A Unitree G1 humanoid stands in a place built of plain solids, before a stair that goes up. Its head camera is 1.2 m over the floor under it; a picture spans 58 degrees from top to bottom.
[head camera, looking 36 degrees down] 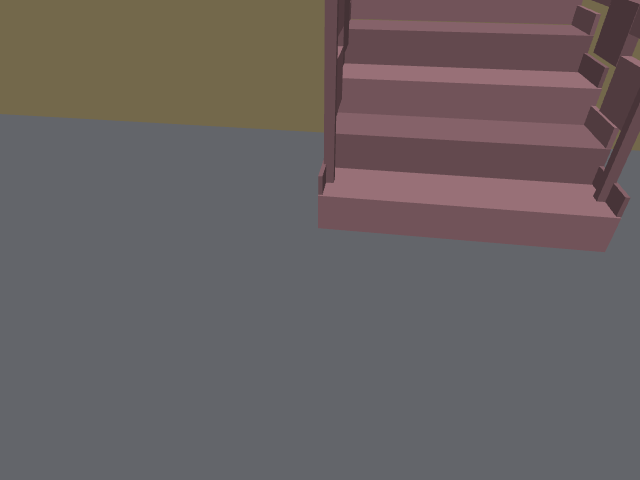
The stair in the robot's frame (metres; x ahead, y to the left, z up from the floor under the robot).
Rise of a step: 0.18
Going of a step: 0.30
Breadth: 1.32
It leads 8 degrees to the right of straight ahead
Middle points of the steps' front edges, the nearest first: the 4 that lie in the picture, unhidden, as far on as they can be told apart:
1.65 -0.64 0.18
1.95 -0.69 0.37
2.25 -0.73 0.55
2.54 -0.77 0.74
